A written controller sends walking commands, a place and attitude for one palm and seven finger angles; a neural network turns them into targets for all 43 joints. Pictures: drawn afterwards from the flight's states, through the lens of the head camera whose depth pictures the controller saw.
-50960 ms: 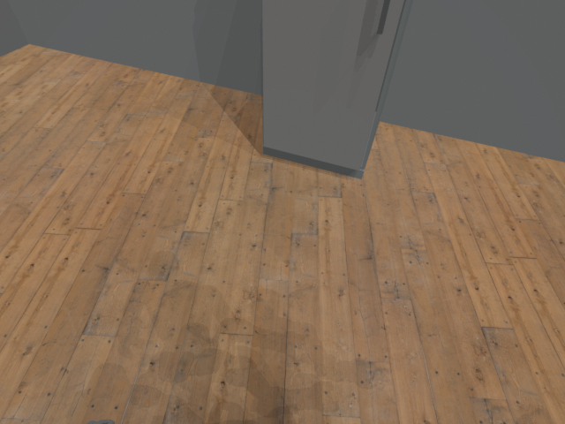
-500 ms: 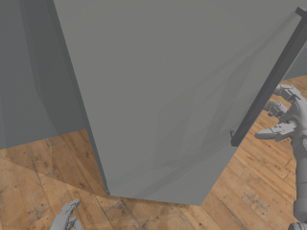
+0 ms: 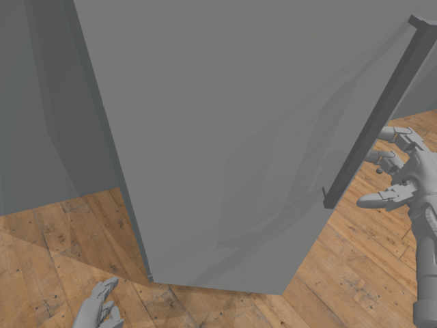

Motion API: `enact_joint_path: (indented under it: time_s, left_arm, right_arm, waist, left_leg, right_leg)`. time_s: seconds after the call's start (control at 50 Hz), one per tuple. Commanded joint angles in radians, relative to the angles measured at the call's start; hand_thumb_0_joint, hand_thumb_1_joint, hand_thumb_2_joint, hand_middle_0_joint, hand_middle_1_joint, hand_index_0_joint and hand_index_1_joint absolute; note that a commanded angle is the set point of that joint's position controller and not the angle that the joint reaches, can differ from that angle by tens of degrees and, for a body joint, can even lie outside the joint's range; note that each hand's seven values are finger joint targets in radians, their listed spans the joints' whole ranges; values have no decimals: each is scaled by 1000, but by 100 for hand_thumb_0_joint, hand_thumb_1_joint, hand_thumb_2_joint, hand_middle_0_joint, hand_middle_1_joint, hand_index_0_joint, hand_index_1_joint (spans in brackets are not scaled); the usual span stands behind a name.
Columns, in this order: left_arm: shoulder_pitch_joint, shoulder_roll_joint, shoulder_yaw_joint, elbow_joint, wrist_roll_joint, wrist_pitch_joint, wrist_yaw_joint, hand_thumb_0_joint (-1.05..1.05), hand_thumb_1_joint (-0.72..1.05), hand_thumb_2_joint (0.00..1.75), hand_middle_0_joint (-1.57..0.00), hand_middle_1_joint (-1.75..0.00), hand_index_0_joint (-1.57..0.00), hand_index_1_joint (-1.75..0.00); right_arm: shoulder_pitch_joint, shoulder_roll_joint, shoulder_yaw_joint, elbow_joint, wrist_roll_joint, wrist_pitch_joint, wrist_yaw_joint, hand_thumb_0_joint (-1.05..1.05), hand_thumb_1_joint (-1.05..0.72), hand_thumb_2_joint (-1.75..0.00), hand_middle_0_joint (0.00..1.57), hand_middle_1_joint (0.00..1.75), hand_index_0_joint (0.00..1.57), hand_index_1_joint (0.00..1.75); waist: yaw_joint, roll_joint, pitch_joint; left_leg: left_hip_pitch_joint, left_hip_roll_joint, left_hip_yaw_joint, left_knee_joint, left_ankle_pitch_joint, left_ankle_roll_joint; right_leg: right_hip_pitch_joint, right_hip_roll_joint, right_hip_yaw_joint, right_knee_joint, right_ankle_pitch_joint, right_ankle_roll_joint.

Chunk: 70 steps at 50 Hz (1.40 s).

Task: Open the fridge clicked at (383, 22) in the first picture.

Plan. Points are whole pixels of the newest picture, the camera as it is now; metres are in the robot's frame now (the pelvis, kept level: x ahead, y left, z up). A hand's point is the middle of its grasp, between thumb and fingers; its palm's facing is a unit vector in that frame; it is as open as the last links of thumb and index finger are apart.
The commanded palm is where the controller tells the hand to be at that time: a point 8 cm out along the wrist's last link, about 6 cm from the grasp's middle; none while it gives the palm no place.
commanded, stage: slide the fingers in behind the handle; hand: right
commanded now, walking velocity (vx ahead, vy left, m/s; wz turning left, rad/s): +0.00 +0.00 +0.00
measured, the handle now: (362, 133) +0.41 -0.23 +0.20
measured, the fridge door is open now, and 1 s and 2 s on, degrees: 27 27 27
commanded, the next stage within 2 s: move the hooked fingers beside the handle in 0.16 s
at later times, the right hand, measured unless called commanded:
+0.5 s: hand (377, 172) +0.34 -0.23 +0.18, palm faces +0.10 +0.99 -0.03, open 14.2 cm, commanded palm +0.31 -0.27 +0.17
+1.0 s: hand (384, 174) +0.33 -0.24 +0.18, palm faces +0.08 +1.00 -0.03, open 14.0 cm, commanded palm +0.31 -0.29 +0.17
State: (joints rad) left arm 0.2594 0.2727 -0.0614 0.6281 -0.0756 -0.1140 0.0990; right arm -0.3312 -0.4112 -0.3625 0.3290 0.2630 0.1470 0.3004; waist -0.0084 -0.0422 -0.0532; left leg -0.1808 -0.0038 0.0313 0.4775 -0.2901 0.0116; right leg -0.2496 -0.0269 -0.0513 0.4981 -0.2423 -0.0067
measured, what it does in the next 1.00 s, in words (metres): stands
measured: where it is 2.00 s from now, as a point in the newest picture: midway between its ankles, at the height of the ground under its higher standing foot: outside the picture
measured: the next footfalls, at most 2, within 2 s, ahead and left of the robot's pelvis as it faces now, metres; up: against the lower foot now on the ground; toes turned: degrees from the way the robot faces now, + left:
none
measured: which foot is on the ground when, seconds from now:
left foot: down 0.00-1.00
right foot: down 0.00-1.00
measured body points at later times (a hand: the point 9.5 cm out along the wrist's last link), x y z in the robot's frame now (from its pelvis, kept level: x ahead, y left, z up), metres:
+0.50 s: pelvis +0.00 +0.00 +0.00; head -0.02 +0.02 +0.45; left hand +0.18 +0.23 -0.08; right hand +0.32 -0.29 +0.18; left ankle -0.02 +0.11 -0.74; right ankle +0.01 -0.12 -0.74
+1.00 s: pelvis -0.01 +0.01 +0.00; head -0.03 +0.02 +0.45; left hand +0.16 +0.24 -0.08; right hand +0.32 -0.29 +0.19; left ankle -0.02 +0.11 -0.74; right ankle +0.01 -0.12 -0.74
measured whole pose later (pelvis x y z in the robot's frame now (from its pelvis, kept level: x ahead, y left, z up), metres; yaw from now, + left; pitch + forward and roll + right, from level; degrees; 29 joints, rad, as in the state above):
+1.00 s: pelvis -0.01 +0.01 +0.00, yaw +0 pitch -1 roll +0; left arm 0.23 0.27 -0.07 0.64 -0.07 -0.11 0.11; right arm -0.32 -0.42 -0.36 0.30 0.27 0.18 0.30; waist -0.02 -0.04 -0.05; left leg -0.16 -0.01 0.04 0.46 -0.28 0.02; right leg -0.22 -0.03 -0.04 0.47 -0.22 0.00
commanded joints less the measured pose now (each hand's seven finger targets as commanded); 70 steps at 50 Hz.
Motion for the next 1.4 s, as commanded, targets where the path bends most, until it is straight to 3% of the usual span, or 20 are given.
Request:
enact_joint_path:
  time_s: [0.0, 0.26, 0.3, 0.36, 0.42, 0.6, 0.72, 0.78, 0.84, 0.86, 0.9, 1.0, 1.08, 1.14, 1.18, 1.2, 1.24, 1.28, 1.3, 1.38]
  left_arm:
    - [-133, 120, 49, -149, -5, -63, 13, 0, 90, 90, -20, -30, -20, -30]
    - [-171, 108, 37, -127, -1, -56, 23, 0, 90, 90, -20, -30, -20, -30]
    - [-170, 113, 39, -118, 2, -54, 26, 0, 90, 90, -20, -30, -20, -30]
    - [-170, 112, 37, -116, 2, -51, 27, 0, 90, 90, -20, -30, -20, -30]
    - [-167, 116, 38, -117, 5, -50, 25, 0, 90, 90, -20, -30, -20, -30]
    - [-167, 111, 37, -135, 1, -57, 18, 0, 90, 90, -20, -30, -20, -30]
    - [-160, 122, 41, -133, 1, -56, 17, 0, 90, 90, -20, -30, -20, -30]
    - [-161, 118, 40, -139, 0, -55, 18, 0, 90, 90, -20, -30, -20, -30]
    - [-158, 121, 43, -143, 2, -57, 16, 0, 90, 90, -20, -30, -20, -30]
    - [-155, 122, 44, -138, 1, -55, 17, 0, 90, 90, -20, -30, -20, -30]
    - [-157, 120, 44, -146, -2, -55, 16, 0, 90, 90, -20, -30, -20, -30]
    - [-151, 126, 45, -148, -3, -53, 18, 0, 90, 90, -20, -30, -20, -30]
    - [-143, 131, 44, -137, -3, -51, 25, 0, 90, 90, -20, -30, -20, -30]
    - [-137, 133, 46, -141, -2, -51, 26, 0, 90, 90, -20, -30, -20, -30]
    - [-134, 133, 42, -133, -3, -50, 28, 0, 90, 90, -20, -30, -20, -30]
    - [-125, 136, 42, -131, -4, -50, 28, 0, 90, 90, -20, -30, -20, -30]
    - [-122, 141, 45, -135, -5, -51, 27, 0, 90, 90, -20, -30, -20, -30]
    - [-119, 139, 44, -144, -5, -54, 25, 0, 90, 90, -20, -30, -20, -30]
    - [-112, 141, 46, -142, -4, -55, 24, 0, 90, 90, -20, -30, -20, -30]
    - [-97, 147, 50, -143, -4, -57, 21, 0, 90, 90, -20, -30, -20, -30]
  right_arm:
    - [-383, -207, -33, -255, 28, -43, -9, 0, 50, -30, 30, 120, 30, 120]
    - [-505, -78, 124, -319, 1, -24, -50, 0, 50, -30, 30, 120, 30, 120]
    - [-499, -135, 74, -299, -1, -23, -53, 0, 50, -30, 30, 120, 30, 120]
    - [-507, -138, 75, -287, 0, -24, -43, 0, 50, -30, 30, 120, 30, 120]
    - [-460, -193, 19, -265, 6, -26, -36, 0, 50, -30, 30, 120, 30, 120]
    - [-447, -180, 18, -280, 12, -40, -26, 0, 50, -30, 30, 120, 30, 120]
    - [-392, -239, -39, -263, 17, -43, -24, 0, 50, -30, 30, 120, 30, 120]
    - [-413, -237, -40, -268, 17, -38, -16, 0, 50, -30, 30, 120, 30, 120]
    - [-365, -267, -80, -254, 22, -37, -15, 0, 50, -30, 30, 120, 30, 120]
    - [-368, -280, -90, -240, 23, -37, -13, 0, 50, -30, 30, 120, 30, 120]
    - [-361, -261, -75, -250, 25, -32, -3, 0, 50, -30, 30, 120, 30, 120]
    - [-383, -268, -70, -226, 26, -25, 8, 0, 50, -30, 30, 120, 30, 120]
    - [-449, -293, -71, -194, 23, -30, 12, 0, 50, -30, 30, 120, 30, 120]
    - [-422, -325, -101, -170, 25, -43, 21, 0, 50, -30, 30, 120, 30, 120]
    - [-475, -332, -91, -139, 22, -49, 31, 0, 50, -30, 30, 120, 30, 120]
    - [-465, -340, -99, -102, 22, -49, 35, 0, 50, -30, 30, 120, 30, 120]
    - [-466, -347, -98, -84, 25, -57, 47, 0, 50, -30, 30, 120, 30, 120]
    - [-482, -342, -88, -97, 23, -63, 55, 0, 50, -30, 30, 120, 30, 120]
    - [-480, -371, -112, -89, 21, -67, 56, 0, 50, -30, 30, 120, 30, 120]
    - [-477, -365, -111, -67, 28, -78, 65, 0, 50, -30, 30, 120, 30, 120]
  waist:
    - [6, -17, -176]
    - [28, -20, -186]
    - [20, -7, -194]
    - [22, -5, -199]
    - [4, 0, -210]
    - [2, -27, -202]
    - [-9, 18, -195]
    - [-5, -26, -189]
    - [-16, -21, -201]
    - [-12, 2, -186]
    - [-11, -27, -188]
    - [-2, -9, -161]
    - [13, 0, -157]
    - [2, -5, -190]
    - [16, -33, -161]
    - [14, -3, -150]
    - [15, 2, -166]
    - [10, -39, -189]
    - [7, -48, -205]
    - [10, 3, -209]
  left_leg:
    - [-51, -12, 0, -69, 255, 14]
    - [-66, -6, -1, -78, 226, 16]
    - [-56, -5, -5, -82, 230, 16]
    - [-46, -3, -6, -82, 252, 15]
    - [-21, -3, -9, -83, 275, 17]
    - [-24, -7, -1, -78, 261, 18]
    - [-4, -10, -3, -83, 274, 16]
    - [-12, -9, -4, -83, 269, 15]
    - [3, -8, -7, -82, 282, 15]
    - [-1, -9, -6, -84, 279, 14]
    - [-7, -9, -8, -83, 277, 13]
    - [-33, -11, -8, -90, 240, 12]
    - [-53, -10, -15, -98, 210, 7]
    - [-31, -8, -20, -92, 230, 9]
    - [-52, -7, -23, -99, 207, 8]
    - [-53, -9, -18, -97, 197, 8]
    - [-50, -7, -21, -94, 205, 7]
    - [-47, -7, -22, -87, 213, 11]
    - [-41, -8, -21, -84, 219, 13]
    - [-44, -12, -15, -76, 238, 11]
  right_leg:
    - [175, 3, 49, -55, 179, -32]
    - [222, 6, 68, -60, 160, -33]
    - [219, 7, 64, -58, 163, -34]
    - [217, 9, 61, -58, 178, -35]
    - [208, 9, 56, -52, 197, -35]
    - [203, 10, 58, -65, 193, -30]
    - [186, 7, 49, -67, 198, -33]
    - [183, 11, 48, -71, 192, -31]
    - [177, 11, 43, -69, 197, -32]
    - [169, 9, 44, -70, 191, -31]
    - [172, 11, 38, -69, 187, -31]
    - [161, 12, 44, -70, 154, -33]
    - [155, 13, 44, -66, 123, -36]
    - [157, 14, 41, -60, 140, -38]
    - [146, 15, 39, -57, 116, -36]
    - [131, 14, 45, -60, 106, -35]
    - [129, 14, 42, -55, 108, -38]
    - [138, 17, 45, -52, 119, -37]
    - [143, 16, 47, -50, 128, -35]
    - [139, 14, 50, -46, 141, -38]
